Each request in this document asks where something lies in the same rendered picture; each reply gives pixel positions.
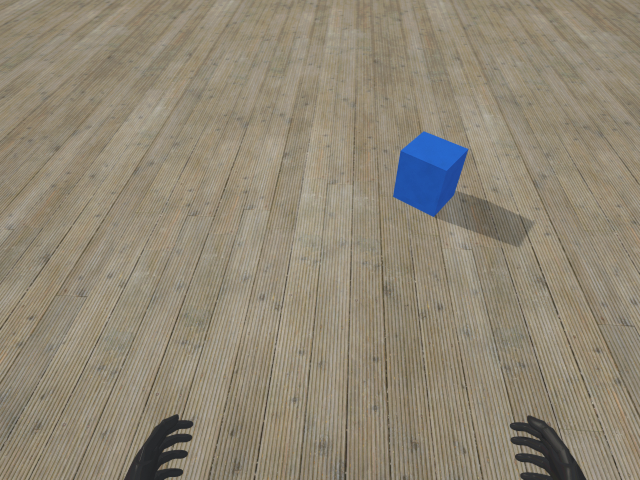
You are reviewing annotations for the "robot right hand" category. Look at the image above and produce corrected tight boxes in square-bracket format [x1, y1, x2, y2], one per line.
[510, 415, 586, 480]

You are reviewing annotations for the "robot left hand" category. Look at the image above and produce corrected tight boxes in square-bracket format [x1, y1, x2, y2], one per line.
[124, 414, 193, 480]

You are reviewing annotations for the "carton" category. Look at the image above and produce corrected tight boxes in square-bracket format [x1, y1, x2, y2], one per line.
[393, 131, 468, 217]

